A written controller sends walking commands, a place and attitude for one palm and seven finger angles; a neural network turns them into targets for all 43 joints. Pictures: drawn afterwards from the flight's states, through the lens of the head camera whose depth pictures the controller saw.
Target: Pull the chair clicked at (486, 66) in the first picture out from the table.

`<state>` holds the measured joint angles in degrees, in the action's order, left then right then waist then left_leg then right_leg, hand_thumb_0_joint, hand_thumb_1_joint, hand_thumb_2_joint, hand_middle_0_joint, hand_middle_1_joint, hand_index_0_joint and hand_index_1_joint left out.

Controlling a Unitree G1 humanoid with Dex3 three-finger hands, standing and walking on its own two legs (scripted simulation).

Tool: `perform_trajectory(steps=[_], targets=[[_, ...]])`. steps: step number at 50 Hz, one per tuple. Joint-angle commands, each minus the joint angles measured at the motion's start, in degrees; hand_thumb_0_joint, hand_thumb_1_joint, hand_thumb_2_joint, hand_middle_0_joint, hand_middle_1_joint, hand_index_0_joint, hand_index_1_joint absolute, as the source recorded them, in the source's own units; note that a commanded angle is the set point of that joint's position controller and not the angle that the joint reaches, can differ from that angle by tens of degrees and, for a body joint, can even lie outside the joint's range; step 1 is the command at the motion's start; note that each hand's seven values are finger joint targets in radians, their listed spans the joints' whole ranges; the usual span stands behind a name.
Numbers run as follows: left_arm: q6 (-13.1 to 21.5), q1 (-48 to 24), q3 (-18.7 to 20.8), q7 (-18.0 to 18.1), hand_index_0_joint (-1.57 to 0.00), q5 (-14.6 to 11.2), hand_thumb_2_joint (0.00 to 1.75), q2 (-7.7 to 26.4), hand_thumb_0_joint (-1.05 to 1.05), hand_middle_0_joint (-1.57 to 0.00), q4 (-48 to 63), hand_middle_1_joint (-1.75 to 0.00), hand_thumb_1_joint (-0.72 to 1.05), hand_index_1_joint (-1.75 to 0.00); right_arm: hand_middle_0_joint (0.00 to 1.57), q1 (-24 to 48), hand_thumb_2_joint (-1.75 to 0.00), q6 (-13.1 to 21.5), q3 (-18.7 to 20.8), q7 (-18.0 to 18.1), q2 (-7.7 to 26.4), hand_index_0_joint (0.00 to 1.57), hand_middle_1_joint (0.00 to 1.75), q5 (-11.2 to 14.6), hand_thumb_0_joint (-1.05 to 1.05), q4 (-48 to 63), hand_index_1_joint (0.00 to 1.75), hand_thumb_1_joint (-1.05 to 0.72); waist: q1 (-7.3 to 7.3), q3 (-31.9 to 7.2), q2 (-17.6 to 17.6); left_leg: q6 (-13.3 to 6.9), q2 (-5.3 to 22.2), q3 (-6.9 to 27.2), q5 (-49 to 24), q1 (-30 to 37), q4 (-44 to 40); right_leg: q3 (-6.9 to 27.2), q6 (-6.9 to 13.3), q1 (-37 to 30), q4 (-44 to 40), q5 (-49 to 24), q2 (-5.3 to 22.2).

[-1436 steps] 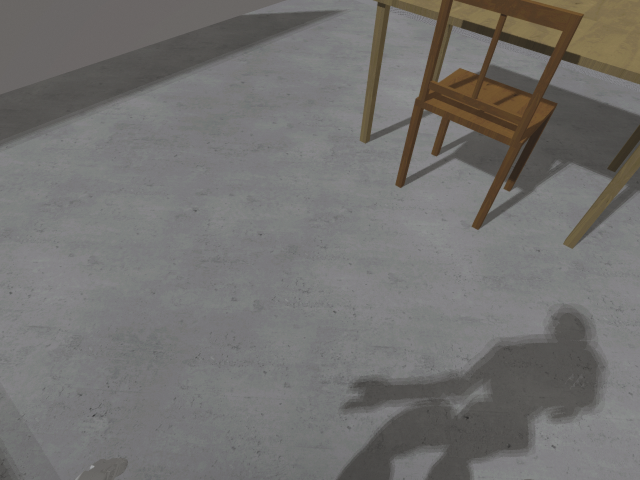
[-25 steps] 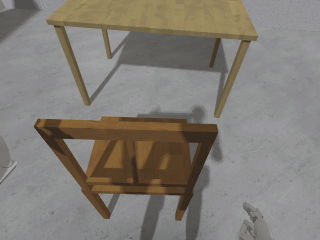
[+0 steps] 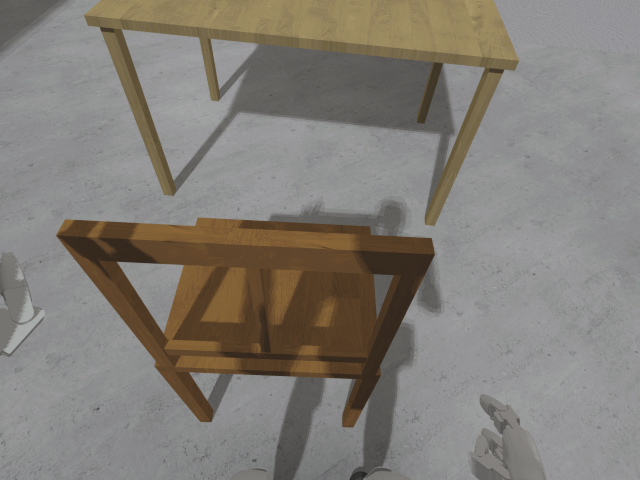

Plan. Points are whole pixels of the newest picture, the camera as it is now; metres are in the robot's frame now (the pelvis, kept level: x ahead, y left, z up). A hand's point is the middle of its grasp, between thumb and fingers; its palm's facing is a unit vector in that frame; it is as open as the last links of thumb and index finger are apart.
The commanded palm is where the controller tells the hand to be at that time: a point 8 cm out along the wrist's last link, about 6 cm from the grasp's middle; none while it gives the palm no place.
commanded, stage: step back with the hand held close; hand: left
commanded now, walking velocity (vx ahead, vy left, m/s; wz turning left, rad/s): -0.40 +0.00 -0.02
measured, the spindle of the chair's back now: (261, 312) +0.35 +0.11 -0.07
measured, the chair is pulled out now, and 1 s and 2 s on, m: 0.66 0.66 0.66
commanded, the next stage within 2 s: stop stepping back and stand still in 0.50 s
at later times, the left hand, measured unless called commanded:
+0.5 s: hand (73, 407) +0.15 +0.19 +0.18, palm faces +0.21 -0.79 -0.57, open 7.4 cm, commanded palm +0.09 +0.25 +0.19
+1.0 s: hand out of the picture +0.01 +0.20 +0.18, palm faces +0.45 -0.79 -0.41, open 7.4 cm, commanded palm -0.05 +0.24 +0.19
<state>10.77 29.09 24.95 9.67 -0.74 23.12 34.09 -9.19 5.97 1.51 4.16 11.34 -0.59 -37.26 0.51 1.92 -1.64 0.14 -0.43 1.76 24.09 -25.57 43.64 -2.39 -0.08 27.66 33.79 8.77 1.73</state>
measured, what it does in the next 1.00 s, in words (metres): walks backwards: right foot, then left foot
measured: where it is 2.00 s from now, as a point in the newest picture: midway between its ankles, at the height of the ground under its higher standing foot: outside the picture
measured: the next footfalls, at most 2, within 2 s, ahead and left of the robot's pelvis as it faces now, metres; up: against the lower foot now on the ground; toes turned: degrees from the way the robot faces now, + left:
right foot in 0.28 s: -0.05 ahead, -0.15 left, +0.00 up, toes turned -4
left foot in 0.56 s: -0.03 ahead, +0.09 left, +0.00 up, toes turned -2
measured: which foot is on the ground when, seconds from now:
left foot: down 0.00-0.38, up 0.40-0.54, down 0.56-0.76, up 0.78-0.94, down 0.96-1.00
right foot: down 0.00-0.06, up 0.08-0.26, down 0.28-1.00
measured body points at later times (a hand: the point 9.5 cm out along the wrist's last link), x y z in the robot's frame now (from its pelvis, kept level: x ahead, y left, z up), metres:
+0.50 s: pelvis -0.07 -0.04 +0.02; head -0.02 -0.03 +0.47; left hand +0.13 +0.23 +0.21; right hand +0.09 -0.28 -0.06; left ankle -0.06 +0.09 -0.69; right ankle -0.09 -0.14 -0.72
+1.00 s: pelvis -0.19 -0.06 +0.02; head -0.21 -0.05 +0.47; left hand -0.02 +0.24 +0.21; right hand -0.06 -0.31 -0.07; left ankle -0.19 +0.05 -0.72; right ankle -0.11 -0.15 -0.72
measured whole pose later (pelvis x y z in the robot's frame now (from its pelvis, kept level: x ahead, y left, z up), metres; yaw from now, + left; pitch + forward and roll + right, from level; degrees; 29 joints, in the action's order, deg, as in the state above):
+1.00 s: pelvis -0.19 -0.06 +0.02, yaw +0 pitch -1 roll +0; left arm 9.7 29.1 22.3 9.4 -0.5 22.0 25.0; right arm -17.0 6.4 0.4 4.3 12.8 -0.1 -37.8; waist 1.6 -2.9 -1.5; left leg -2.4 -0.6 -2.0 16.2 -10.6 26.3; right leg -6.0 1.8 18.1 26.5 9.4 0.5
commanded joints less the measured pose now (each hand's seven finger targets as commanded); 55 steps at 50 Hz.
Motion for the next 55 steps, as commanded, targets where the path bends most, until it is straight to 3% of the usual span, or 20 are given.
perform_trajectory(steps=[1,4,7,11,16,19,21,24,26,28,30,33,36,38,40,43,46,49,51,55], targets=[[3.26,4.28,10.96,2.13,-0.2,-0.18,0.9,12.95,0.0,-0.2,11.27,-0.3,0.9,-0.3,0.2,3.42,-0.9,1.23,2.16,1.13,7.52,0.2,0.3,0.34,0.0,9.07,0.3,-0.9,-0.28,-9.91,3.49,-3.41,7.13,7.61,-4.74,2.36,-20.3,7.38,1.55,-9.01,-6.55,3.51,5.31],[4.22,4.12,12.35,1.6,-0.2,0.51,0.9,12.28,0.0,-0.2,11.91,-0.3,0.9,-0.3,0.2,4.66,-0.9,3.38,3.0,1.5,7.74,0.2,0.3,0.46,0.0,10.56,0.3,-0.9,-0.05,-10.24,22.49,-8.78,18.54,14.3,-1.58,-15.99,-29.5,2.49,-1.46,-22.09,18.44,10.59,-2.02],[5.0,3.32,8.63,0.74,-0.2,-1.26,0.9,10.14,0.0,-0.2,13.75,-0.3,0.9,-0.3,0.2,1.22,-0.9,5.62,3.37,0.83,7.35,0.2,0.3,-0.12,0.0,7.81,0.3,-0.9,-1.01,-9.97,13.2,-6.85,17.04,10.61,-39.36,6.49,-19.0,2.36,-0.09,-6.98,10.55,14.45,-0.66],[5.36,-0.52,5.58,-0.06,-0.2,-1.33,0.9,9.52,0.0,-0.2,11.59,-0.3,0.9,-0.3,0.2,1.28,-0.9,6.99,2.39,0.05,8.15,0.2,0.3,-1.01,0.0,4.89,0.3,-0.9,-0.72,-10.77,16.91,-6.12,17.16,10.12,-55.34,20.83,-16.82,2.17,0.02,-5.63,-2.93,9.82,-0.78],[5.16,1.19,7.31,-1.29,-0.2,-1.62,0.9,11.52,0.0,-0.2,11.1,-0.3,0.9,-0.3,0.2,3.66,-0.9,5.03,1.9,-0.56,8.46,0.2,0.3,-0.31,0.0,7.25,0.3,-0.9,-1.8,-15.29,10.93,-2.58,12.48,4.71,-44.3,18.15,-12.23,1.07,0.28,-15.84,-12.46,-12.66,0.0],[4.68,7.62,11.52,-1.69,-0.2,-2.88,0.9,15.44,0.0,-0.2,9.52,-0.3,0.9,-0.3,0.2,4.12,-0.9,2.77,3.08,-0.23,6.54,0.2,0.3,1.83,0.0,10.05,0.3,-0.9,-1.22,-19.51,-7.52,1.53,1.54,-4.16,-14.36,8.6,1.5,10.29,6.07,-19.09,-11.35,-39.38,13.2],[3.68,9.84,12.3,-1.03,-0.2,-3.25,0.9,14.93,0.0,-0.2,7.84,-0.3,0.9,-0.3,0.2,5.93,-0.9,1.25,2.21,0.32,4.54,0.2,0.3,2.05,0.0,11.42,0.3,-0.9,-1.41,-14.76,-8.61,1.27,-0.31,1.41,5.23,-2.32,12.22,13.88,9.76,-18.88,-12.23,-41.33,19.18],[3.0,9.66,11.72,0.51,-0.2,-1.83,0.9,13.44,0.0,-0.2,6.86,-0.3,0.9,-0.3,0.2,7.83,-0.9,-0.21,-0.11,1.64,3.73,0.2,0.3,1.17,0.0,10.78,0.3,-0.9,-0.01,-12.23,-5.1,1.28,1.33,-0.34,0.3,-1.69,-5.51,7.22,6.51,-22.04,-7.23,-43.74,13.5],[3.21,8.87,10.29,1.07,-0.2,-2.12,0.9,13.12,0.0,-0.2,9.19,-0.3,0.9,-0.3,0.2,4.65,-0.9,-0.84,0.73,2.51,5.04,0.2,0.3,0.83,0.0,9.73,0.3,-0.9,0.95,-12.61,-1.07,0.69,2.69,-1.59,-23.02,7.26,-23.41,2.79,1.67,-21.3,-1.94,-34.42,7.63],[3.99,9.17,8.86,0.24,-0.2,-2.56,0.9,12.88,0.0,-0.2,10.46,-0.3,0.9,-0.3,0.2,3.36,-0.9,0.59,2.98,1.84,7.22,0.2,0.3,1.51,0.0,9.87,0.3,-0.9,-1.16,-14.8,9.88,-4.25,15.72,7.41,-49.81,16.12,-23.07,2.16,-1.0,-11.97,5.29,4.66,1.38],[3.88,11.05,8.53,0.15,-0.2,-2.91,0.9,12.02,0.0,-0.2,8.55,-0.3,0.9,-0.3,0.2,4.01,-0.9,2.3,3.24,1.22,6.74,0.2,0.3,0.43,0.0,9.83,0.3,-0.9,-1.27,-13.17,16.73,-7.99,19.61,10.83,-49.12,14.28,-23.15,2.98,-0.78,-6.24,11.4,20.4,-0.35],[3.02,6.54,7.48,0.77,-0.2,-1.78,0.9,12.15,0.0,-0.2,13.82,-0.3,0.9,-0.3,0.2,1.06,-0.9,3.67,2.4,0.3,7.59,0.2,0.3,0.73,0.0,9.24,0.3,-0.9,-0.95,-11.72,16.34,-6.64,15.57,7.78,-36.52,11.41,-20.13,2.47,-0.75,-12.77,1.78,12.64,0.99],[2.39,5.79,8.47,1.08,-0.2,-1.88,0.9,13.05,0.0,-0.2,11.53,-0.3,0.9,-0.3,0.2,1.1,-0.9,4.17,1.51,0.49,7.7,0.2,0.3,1.9,0.0,9.89,0.3,-0.9,-0.4,-8.39,7.32,-2.75,8.6,3.72,-1.17,1.82,-17.05,2.93,-0.68,-21.83,-12.09,3.97,2.84],[1.38,1.95,7.11,1.21,-0.2,-1.42,0.9,12.19,0.0,-0.2,7.78,-0.3,0.9,-0.3,0.2,-0.95,-0.9,3.6,2.55,1.1,8.21,0.2,0.3,1.95,0.0,9.7,0.3,-0.9,0.23,-4.54,-5.82,0.74,-0.37,-2.69,7.6,7.37,0.19,17.73,3.95,-2.43,-24.12,33.49,11.06],[0.2,-1.17,6.04,1.88,-0.2,-1.4,0.9,12.29,0.0,-0.2,4.92,-0.3,0.9,-0.3,0.2,-1.21,-0.9,2.78,1.56,1.21,7.52,0.2,0.3,1.12,0.0,7.66,0.3,-0.9,1.26,-3.74,-7.18,0.35,-0.94,-2.15,1.04,11.26,13.18,22.75,7.38,4.88,-29.08,35.44,17.51],[0.47,-5.15,4.62,1.35,-0.2,-0.8,0.9,11.18,0.0,-0.2,-0.21,-0.3,0.9,-0.3,0.2,0.66,-0.9,2.37,0.22,1.53,6.72,0.2,0.3,0.64,0.0,7.57,0.3,-0.9,1.3,-2.21,-6.23,-1.37,-0.14,-3.92,2.73,13.22,0.51,12.36,4.79,2.47,-26.38,31.05,13.67],[2.07,-3.22,3.79,1.04,-0.2,0.14,0.9,10.25,0.0,-0.2,0.77,-0.3,0.9,-0.3,0.2,-0.1,-0.9,3.39,0.23,1.51,7.18,0.2,0.3,0.36,0.0,8.66,0.3,-0.9,0.37,-0.74,-1.16,-3.1,0.26,-3.24,2.99,11.46,-21.83,10.7,3.02,-8.08,-22.41,26.16,9.82],[3.31,0.22,4.26,0.44,-0.2,0.5,0.9,10.7,0.0,-0.2,4.77,-0.3,0.9,-0.3,0.2,-0.93,-0.9,4.27,1.68,-0.09,8.76,0.2,0.3,1.39,0.0,10.4,0.3,-0.9,-0.87,-4.7,8.39,-5.56,8.13,4.57,-3.27,9.69,-30.1,4.01,-0.11,-17.27,-8.44,11.37,2.07],[3.17,0.89,5.35,0.32,-0.2,1.4,0.9,11.0,0.0,-0.2,4.77,-0.3,0.9,-0.3,0.2,1.5,-0.9,4.06,1.06,-0.15,7.51,0.2,0.3,1.43,0.0,10.86,0.3,-0.9,-0.55,-2.34,19.51,-7.56,12.89,10.86,22.67,-6.87,-38.51,0.55,-0.87,-23.01,3.51,13.87,0.14],[3.64,-1.11,5.75,-0.01,-0.2,0.69,0.9,11.32,0.0,-0.2,3.17,-0.3,0.9,-0.3,0.2,-0.15,-0.9,5.04,1.48,0.09,7.55,0.2,0.3,1.84,0.0,9.8,0.3,-0.9,-0.57,1.07,5.06,-6.27,9.6,7.82,10.7,-5.18,-27.88,0.55,-0.53,-22.07,-7.64,9.83,0.16]])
